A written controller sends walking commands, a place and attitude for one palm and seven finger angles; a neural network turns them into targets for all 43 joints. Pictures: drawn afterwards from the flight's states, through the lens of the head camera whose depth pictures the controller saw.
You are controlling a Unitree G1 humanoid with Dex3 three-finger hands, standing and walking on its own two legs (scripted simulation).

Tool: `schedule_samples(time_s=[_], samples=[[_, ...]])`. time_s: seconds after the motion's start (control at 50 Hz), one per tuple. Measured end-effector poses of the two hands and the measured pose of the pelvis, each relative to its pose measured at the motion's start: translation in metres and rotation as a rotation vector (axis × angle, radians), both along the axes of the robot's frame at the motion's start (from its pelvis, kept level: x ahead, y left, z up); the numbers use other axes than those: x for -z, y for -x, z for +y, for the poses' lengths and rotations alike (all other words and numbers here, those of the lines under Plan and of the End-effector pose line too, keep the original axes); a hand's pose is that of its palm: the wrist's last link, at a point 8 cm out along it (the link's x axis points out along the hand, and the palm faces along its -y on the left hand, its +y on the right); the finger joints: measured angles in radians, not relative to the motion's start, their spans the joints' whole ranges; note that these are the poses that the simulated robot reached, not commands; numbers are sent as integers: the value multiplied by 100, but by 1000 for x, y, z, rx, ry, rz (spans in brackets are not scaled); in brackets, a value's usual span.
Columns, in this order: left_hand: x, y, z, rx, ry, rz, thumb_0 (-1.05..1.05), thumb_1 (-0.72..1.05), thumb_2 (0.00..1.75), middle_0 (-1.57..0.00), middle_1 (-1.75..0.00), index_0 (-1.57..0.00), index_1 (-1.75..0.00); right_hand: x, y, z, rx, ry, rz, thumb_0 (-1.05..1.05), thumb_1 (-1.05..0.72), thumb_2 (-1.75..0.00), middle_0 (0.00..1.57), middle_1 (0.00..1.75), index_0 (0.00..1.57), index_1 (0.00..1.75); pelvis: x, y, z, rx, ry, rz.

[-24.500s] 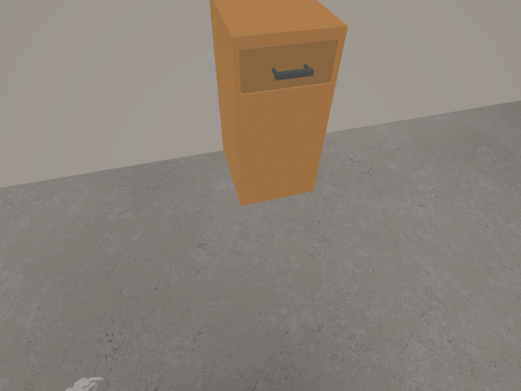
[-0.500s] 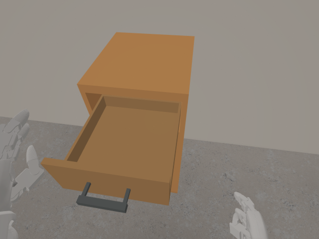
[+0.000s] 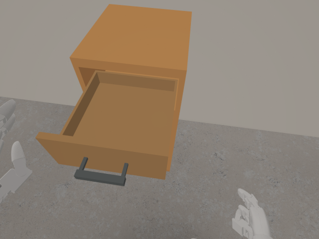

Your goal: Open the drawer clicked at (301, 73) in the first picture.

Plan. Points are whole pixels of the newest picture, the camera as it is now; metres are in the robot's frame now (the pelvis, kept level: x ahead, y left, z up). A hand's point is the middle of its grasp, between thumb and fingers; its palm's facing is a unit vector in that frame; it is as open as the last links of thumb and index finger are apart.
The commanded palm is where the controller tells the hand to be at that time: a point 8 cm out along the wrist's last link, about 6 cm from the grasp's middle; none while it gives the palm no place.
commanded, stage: step back with the hand held close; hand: left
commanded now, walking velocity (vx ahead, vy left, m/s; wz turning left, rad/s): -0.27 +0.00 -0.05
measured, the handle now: (102, 170) +0.29 +0.18 -0.05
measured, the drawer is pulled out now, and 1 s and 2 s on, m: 0.30 0.30 0.30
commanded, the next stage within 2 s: stop stepping back and stand still in 0.88 s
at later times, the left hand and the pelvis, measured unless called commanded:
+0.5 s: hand (9, 203) +0.15 +0.24 +0.17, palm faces +0.37 -0.81 -0.45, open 7.4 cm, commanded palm +0.07 +0.28 +0.19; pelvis -0.05 +0.00 -0.01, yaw +1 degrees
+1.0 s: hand out of the picture +0.05 +0.18 +0.16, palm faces +0.24 -0.83 -0.50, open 7.4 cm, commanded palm -0.03 +0.24 +0.19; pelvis -0.16 -0.04 +0.00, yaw +0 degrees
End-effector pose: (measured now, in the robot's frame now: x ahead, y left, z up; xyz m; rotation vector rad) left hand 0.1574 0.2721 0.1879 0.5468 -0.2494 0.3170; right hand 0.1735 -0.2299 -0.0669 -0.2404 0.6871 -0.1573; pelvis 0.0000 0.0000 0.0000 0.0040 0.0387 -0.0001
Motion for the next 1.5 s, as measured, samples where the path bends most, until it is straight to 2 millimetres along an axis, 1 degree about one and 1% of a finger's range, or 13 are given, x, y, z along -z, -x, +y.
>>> schedule_samples(time_s=[0.22, 0.4, 0.58, 0.68, 0.76, 0.84, 0.94, 0.98, 1.06, 1.18, 1.3, 1.42, 1.5], samples=[[3, 13, 4, 3, -16, -29, 1, 89, 90, -21, -30, -21, -31, -1, 33, -2, 13, 40, 9, 1, -90, -90, 21, 30, 21, 30, 3, 19, 2, -11, 7, 2], [2, 35, -6, 20, -8, -46, 1, 89, 90, -21, -30, -21, -31, 10, 45, -9, -3, 18, 25, 1, -90, -90, 21, 30, 21, 30, 7, 36, -5, -22, 8, -2], [-1, 60, 8, -16, -6, -36, 1, 89, 90, -21, -30, -22, -31, -3, 64, 2, -1, 16, 4, 1, -90, -90, 20, 30, 21, 30, -1, 60, -3, -22, 23, 0], [-3, 75, -11, 10, 29, -22, 1, 89, 90, -20, -30, -21, -30, -5, 75, 5, -49, -39, -24, 1, -90, -90, 21, 30, 21, 30, -5, 78, -15, 20, 30, 3], [-2, 86, -35, 71, 8, -20, 1, 89, 90, -20, -30, -21, -30, 2, 86, -5, -80, -63, -39, 1, -90, -90, 21, 30, 21, 30, 1, 103, -30, 38, 41, 6], [-5, 99, -50, 112, 19, 7, 1, 89, 90, -21, -30, -21, -31, -2, 112, -25, -27, -57, 7, 1, -90, -90, 21, 30, 21, 30, -7, 122, -37, 35, -1, 18], [-1, 121, -47, 95, 6, 55, 1, 89, 90, -21, -30, -22, -31, -15, 144, -46, 36, 19, 30, 1, -90, -90, 21, 30, 21, 30, -12, 140, -38, 18, -30, 41], [3, 132, -46, 111, -16, 46, 1, 89, 90, -21, -30, -22, -31, -10, 154, -54, 51, 47, 11, 1, -90, -90, 21, 30, 21, 30, -2, 151, -36, -5, 0, 45], [7, 158, -51, 109, -25, 61, 1, 89, 90, -21, -30, -21, -31, -6, 183, -58, 53, 27, 22, 1, -91, -90, 20, 30, 20, 30, -2, 177, -47, 8, -30, 13], [-8, 205, -75, 78, -83, 44, 2, 89, 90, -21, -30, -22, -31, 10, 224, -63, 14, -49, 21, 1, -90, -90, 20, 30, 21, 30, 3, 209, -67, 4, -11, -35], [-13, 232, -75, -7, -22, 17, 1, 89, 90, -21, -30, -22, -31, 12, 267, -78, 41, -47, 113, 1, -90, -90, 21, 30, 21, 30, -10, 228, -75, 3, -53, -22], [0, 251, -78, -21, 26, 27, 1, 89, 90, -21, -30, -21, -31, 2, 288, -96, 36, 31, 53, 1, -90, -90, 21, 30, 21, 30, -7, 243, -74, -32, -21, -6], [-5, 267, -84, -7, -30, 18, 1, 89, 90, -21, -30, -21, -31, 4, 291, -101, 43, 12, 27, 1, -90, -90, 20, 30, 21, 30, -3, 252, -80, -41, -44, -44]])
